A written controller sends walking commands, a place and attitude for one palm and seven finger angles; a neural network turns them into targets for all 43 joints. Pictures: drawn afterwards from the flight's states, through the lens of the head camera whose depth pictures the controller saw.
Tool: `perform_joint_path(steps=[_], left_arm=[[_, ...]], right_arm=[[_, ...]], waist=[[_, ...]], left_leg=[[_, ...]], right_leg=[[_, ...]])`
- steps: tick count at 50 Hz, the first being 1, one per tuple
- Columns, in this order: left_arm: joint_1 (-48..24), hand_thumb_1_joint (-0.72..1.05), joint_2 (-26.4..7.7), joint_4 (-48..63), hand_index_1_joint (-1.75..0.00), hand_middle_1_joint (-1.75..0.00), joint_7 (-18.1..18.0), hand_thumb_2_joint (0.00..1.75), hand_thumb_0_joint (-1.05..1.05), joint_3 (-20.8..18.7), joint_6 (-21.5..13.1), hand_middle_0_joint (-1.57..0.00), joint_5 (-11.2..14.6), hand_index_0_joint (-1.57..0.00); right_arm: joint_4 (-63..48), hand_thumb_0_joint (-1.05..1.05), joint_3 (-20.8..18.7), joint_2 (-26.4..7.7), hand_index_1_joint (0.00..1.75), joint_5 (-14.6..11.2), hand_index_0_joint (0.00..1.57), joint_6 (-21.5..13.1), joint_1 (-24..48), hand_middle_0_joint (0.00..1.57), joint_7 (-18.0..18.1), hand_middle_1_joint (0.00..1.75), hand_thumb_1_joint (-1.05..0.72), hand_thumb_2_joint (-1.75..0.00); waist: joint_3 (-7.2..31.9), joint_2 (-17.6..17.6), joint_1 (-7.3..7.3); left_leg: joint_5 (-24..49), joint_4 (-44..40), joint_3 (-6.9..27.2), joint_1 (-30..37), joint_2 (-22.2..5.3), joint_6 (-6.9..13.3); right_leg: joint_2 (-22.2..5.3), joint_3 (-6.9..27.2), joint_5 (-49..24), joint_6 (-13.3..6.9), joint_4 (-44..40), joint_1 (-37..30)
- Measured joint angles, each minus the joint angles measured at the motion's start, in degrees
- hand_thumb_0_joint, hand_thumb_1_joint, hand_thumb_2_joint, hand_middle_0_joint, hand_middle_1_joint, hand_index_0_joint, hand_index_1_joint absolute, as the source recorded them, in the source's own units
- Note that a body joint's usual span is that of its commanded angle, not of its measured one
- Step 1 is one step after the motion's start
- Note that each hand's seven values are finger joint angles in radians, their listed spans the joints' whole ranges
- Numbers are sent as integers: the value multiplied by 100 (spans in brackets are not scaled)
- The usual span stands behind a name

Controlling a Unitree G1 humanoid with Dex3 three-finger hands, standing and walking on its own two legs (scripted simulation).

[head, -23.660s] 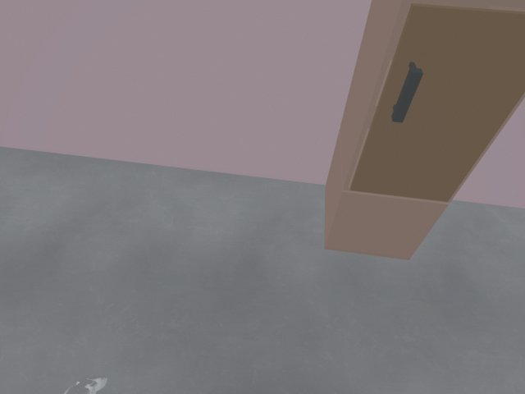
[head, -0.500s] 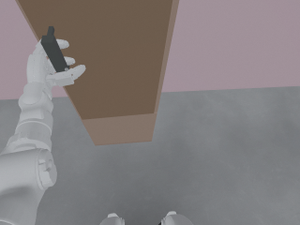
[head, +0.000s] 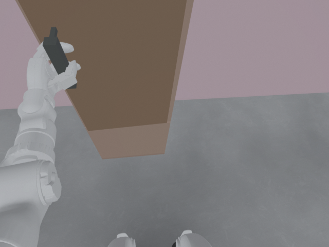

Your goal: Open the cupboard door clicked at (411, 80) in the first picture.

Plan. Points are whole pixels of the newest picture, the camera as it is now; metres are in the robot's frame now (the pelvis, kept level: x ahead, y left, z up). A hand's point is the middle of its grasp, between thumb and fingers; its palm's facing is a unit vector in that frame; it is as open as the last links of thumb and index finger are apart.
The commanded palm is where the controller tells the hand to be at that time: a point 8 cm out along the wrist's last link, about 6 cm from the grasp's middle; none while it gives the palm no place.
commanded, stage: pull the door open along its arc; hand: left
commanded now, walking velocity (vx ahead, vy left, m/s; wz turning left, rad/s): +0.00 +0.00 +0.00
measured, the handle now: (62, 59) +0.55 +0.21 +0.10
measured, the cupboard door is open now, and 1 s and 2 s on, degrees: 2 52 50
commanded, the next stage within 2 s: open thumb and fingers to let go in 0.92 s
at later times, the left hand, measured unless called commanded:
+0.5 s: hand (89, 113) +0.39 +0.13 +0.10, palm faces +0.21 -0.97 +0.10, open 6.6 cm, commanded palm +0.34 +0.18 +0.10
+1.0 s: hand (146, 147) +0.30 +0.02 +0.11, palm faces +0.33 -0.94 -0.03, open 6.6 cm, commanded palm +0.27 +0.06 +0.10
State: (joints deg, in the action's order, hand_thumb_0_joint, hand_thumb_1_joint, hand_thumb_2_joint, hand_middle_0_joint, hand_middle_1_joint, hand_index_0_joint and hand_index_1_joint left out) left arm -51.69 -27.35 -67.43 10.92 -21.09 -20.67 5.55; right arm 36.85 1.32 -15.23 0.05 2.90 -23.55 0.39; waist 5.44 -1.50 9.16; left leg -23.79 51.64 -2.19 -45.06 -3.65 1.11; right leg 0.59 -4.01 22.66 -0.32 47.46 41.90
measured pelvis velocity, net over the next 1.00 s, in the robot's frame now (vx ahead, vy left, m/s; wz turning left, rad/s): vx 0.01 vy -0.04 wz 0.06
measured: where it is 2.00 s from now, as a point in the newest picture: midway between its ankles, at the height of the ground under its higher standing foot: outside the picture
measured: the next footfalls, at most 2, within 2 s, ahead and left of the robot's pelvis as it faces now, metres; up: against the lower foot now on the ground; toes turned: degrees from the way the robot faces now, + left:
none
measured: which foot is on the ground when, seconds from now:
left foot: down 0.00-1.00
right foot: down 0.00-1.00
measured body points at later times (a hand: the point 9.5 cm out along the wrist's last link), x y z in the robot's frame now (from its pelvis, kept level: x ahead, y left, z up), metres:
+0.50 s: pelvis +0.01 +0.00 +0.02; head +0.05 -0.01 +0.46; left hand +0.37 +0.19 +0.10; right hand +0.14 -0.24 -0.09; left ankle +0.00 +0.10 -0.69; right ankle +0.00 -0.12 -0.69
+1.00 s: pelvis +0.01 -0.04 +0.02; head +0.01 -0.06 +0.47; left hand +0.28 +0.07 +0.11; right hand +0.20 -0.25 -0.08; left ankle +0.00 +0.10 -0.69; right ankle +0.00 -0.12 -0.69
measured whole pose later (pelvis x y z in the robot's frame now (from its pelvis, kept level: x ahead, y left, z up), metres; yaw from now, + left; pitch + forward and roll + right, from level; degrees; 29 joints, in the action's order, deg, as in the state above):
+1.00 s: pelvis +0.01 -0.04 +0.02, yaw +4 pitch +4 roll +0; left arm 4.3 4.5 -0.3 -32.7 16.8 0.0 -3.1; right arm 31.6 0.8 -10.2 2.4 4.2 -11.1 -2.0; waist 5.0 -2.3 1.5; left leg -22.0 42.8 0.4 -24.5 -2.7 -2.2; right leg 0.2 -6.7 24.7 -3.3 42.9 22.1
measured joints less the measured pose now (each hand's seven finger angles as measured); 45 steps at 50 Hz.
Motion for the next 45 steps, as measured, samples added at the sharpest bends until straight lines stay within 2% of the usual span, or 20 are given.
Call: perform_joint_path(steps=[8, 18, 21, 23, 30, 34, 36, 39, 42, 45], left_arm=[[835, 68, 281, 778, -135, -135, 16, 73, 1, 25, 80, -34, 223, -34], [2645, 65, 1100, 2836, -134, -135, -101, 69, 1, 581, 383, -34, 571, -32], [3094, 64, 1643, 3586, -131, -135, -833, 70, 2, 839, 568, -33, 573, -32], [3375, 63, 2014, 4068, -130, -135, -1383, 70, 3, 1029, 666, -32, 476, -33], [4092, 62, 2983, 5211, -129, -135, -3208, 72, 3, 1928, 1074, -30, -177, -34], [4376, 63, 3372, 5593, -130, -133, -4030, 74, 3, 2434, 1428, -29, -623, -33], [4537, 63, 3481, 5752, -130, -132, -4284, 74, 3, 2675, 1585, -28, -805, -32], [4780, 64, 3442, 5960, -131, -132, -4453, 74, 3, 3060, 1751, -28, -986, -30], [4991, 64, 3384, 6139, -131, -131, -4527, 72, 3, 3333, 1822, -28, -979, -30], [5226, 64, 3312, 6381, -131, -131, -4453, 71, 3, 3551, 1931, -28, -938, -30]], right_arm=[[-133, 1, -51, 1, 30, -62, 20, 101, -109, 20, -40, 30, -91, -90], [-414, 1, -113, 88, 30, -203, 20, 64, 124, 20, -97, 30, -91, -90], [-455, 1, -153, 125, 30, -188, 20, -76, 329, 20, -138, 30, -91, -90], [-480, 1, -158, 155, 30, -141, 20, -159, 502, 20, -193, 30, -91, -90], [-570, 1, -128, 344, 30, 94, 20, -225, 1032, 20, -338, 30, -91, -90], [-589, 1, -88, 430, 30, 220, 20, -128, 1229, 20, -357, 30, -91, -90], [-599, 1, -80, 471, 30, 258, 20, -60, 1282, 20, -349, 30, -91, -90], [-604, 1, -73, 527, 30, 285, 20, 31, 1310, 20, -324, 30, -91, -90], [-585, 1, -63, 548, 30, 271, 20, 81, 1300, 20, -293, 30, -91, -90], [-549, 1, -61, 542, 30, 248, 20, 109, 1276, 20, -289, 30, -91, -90]], waist=[[114, -52, -107], [213, -64, -406], [185, -78, -553], [160, -77, -632], [99, -17, -835], [86, -19, -889], [81, -28, -901], [60, -32, -899], [12, -31, -880], [-21, -32, -855]], left_leg=[[-21, -164, -126, 299, -29, 5], [8, -526, -211, 981, 1, -5], [36, -608, -205, 1136, 27, -14], [62, -649, -197, 1209, 54, -19], [118, -691, -90, 1396, 132, -72], [128, -673, 20, 1481, 162, -120], [131, -677, 66, 1539, 165, -146], [140, -701, 127, 1646, 160, -191], [149, -729, 192, 1758, 146, -239], [160, -773, 234, 1867, 127, -284]], right_leg=[[33, 126, -11, 11, -130, -228], [21, 206, -27, 20, -428, -855], [0, 199, -39, 23, -491, -1009], [-26, 190, -36, 22, -495, -1073], [-101, 80, 39, -30, -402, -1255], [-128, -28, 102, -82, -343, -1369], [-129, -74, 125, -110, -333, -1438], [-120, -134, 155, -157, -333, -1555], [-102, -197, 177, -203, -350, -1684], [-78, -238, 189, -245, -380, -1796]])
